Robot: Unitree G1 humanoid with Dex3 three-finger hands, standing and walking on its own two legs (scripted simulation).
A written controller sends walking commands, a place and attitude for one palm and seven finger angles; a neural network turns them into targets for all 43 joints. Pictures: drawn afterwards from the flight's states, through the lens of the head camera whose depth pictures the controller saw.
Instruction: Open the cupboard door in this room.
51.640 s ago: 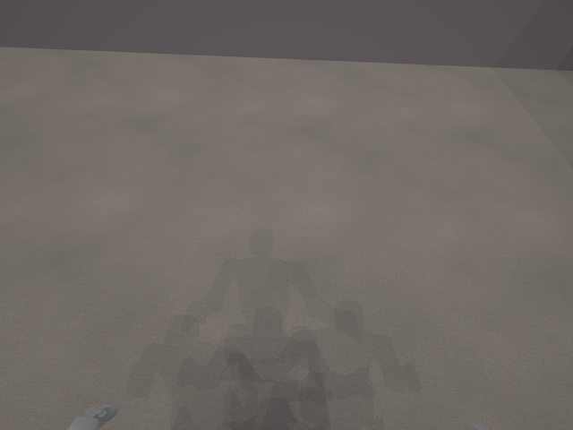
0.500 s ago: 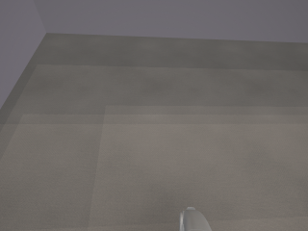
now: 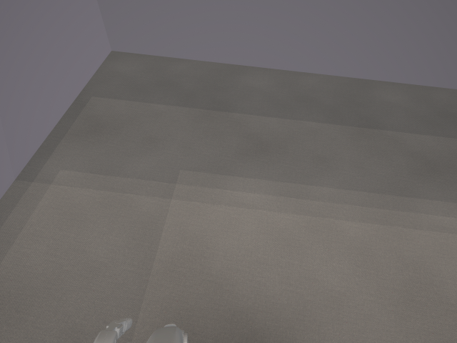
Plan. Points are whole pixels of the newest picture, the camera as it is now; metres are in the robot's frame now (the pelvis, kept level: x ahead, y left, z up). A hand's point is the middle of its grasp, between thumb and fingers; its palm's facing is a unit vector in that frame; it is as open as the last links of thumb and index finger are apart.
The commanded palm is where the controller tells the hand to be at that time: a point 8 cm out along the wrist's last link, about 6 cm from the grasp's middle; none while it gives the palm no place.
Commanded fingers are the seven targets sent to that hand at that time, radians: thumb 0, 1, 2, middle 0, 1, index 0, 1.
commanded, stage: turn to face it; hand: left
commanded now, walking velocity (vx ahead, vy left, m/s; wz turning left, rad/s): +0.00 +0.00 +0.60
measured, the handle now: out of the picture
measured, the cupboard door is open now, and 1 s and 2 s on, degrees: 44 44 44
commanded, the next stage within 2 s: none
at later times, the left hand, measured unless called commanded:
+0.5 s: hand out of the picture +0.08 +0.22 -0.15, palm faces +0.26 -0.92 -0.30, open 7.4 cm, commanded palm none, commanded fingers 0.00 0.90 0.90 -0.20 -0.30 -0.20 -0.30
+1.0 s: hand out of the picture -0.06 +0.13 -0.17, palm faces +0.61 -0.75 -0.26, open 7.3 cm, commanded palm none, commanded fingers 0.00 0.90 0.90 -0.20 -0.30 -0.20 -0.30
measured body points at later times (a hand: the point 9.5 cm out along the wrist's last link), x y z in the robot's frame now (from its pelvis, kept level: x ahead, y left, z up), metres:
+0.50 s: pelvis +0.04 -0.02 +0.00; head +0.10 -0.01 +0.45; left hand +0.06 +0.27 -0.13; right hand +0.16 -0.24 -0.15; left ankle +0.05 +0.12 -0.73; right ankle +0.05 -0.15 -0.71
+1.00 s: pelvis +0.04 -0.05 +0.00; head +0.08 -0.02 +0.45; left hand -0.09 +0.17 -0.15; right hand +0.30 -0.18 -0.13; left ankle -0.03 +0.05 -0.71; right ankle +0.06 -0.14 -0.73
